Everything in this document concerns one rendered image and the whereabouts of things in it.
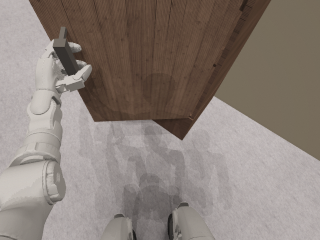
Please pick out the cupboard door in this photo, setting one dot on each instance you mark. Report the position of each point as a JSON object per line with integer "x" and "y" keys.
{"x": 150, "y": 58}

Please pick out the handle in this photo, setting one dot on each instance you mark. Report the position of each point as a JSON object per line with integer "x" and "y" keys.
{"x": 64, "y": 53}

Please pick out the left robot thigh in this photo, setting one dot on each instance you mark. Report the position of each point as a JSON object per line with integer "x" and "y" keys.
{"x": 119, "y": 228}

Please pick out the left robot shin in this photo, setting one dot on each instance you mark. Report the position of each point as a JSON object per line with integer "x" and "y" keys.
{"x": 118, "y": 215}

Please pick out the left robot forearm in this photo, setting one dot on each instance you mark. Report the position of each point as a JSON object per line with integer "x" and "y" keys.
{"x": 44, "y": 134}

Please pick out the left robot upper arm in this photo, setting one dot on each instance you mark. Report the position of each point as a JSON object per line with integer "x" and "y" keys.
{"x": 28, "y": 193}

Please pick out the left robot hand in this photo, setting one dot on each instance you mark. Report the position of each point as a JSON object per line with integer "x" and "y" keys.
{"x": 48, "y": 73}

